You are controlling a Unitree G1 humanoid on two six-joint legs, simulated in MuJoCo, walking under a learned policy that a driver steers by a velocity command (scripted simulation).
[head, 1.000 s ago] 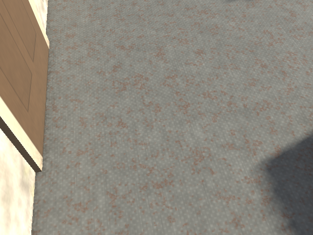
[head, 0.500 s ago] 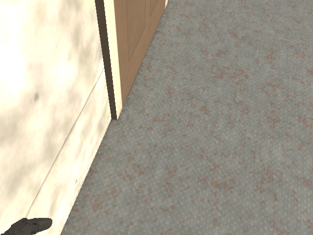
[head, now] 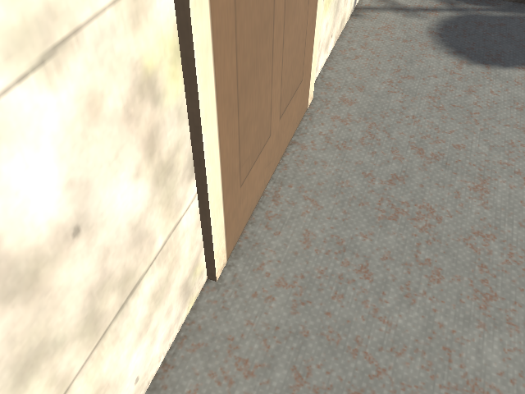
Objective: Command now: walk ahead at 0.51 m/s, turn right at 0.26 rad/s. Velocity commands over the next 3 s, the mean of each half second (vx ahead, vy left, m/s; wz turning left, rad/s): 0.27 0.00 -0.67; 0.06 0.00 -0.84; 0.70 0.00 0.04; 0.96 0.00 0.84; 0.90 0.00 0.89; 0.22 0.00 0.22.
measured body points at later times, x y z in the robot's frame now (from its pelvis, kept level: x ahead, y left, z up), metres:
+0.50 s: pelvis +0.15 -0.03 -0.01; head +0.20 -0.04 +0.43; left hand +0.46 +0.10 -0.08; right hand +0.07 -0.34 -0.12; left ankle +0.03 +0.14 -0.73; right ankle +0.24 -0.17 -0.72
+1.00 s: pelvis +0.26 -0.08 -0.01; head +0.28 -0.09 +0.44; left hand +0.60 -0.02 -0.07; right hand +0.16 -0.36 -0.11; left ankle +0.37 -0.01 -0.73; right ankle +0.23 -0.16 -0.73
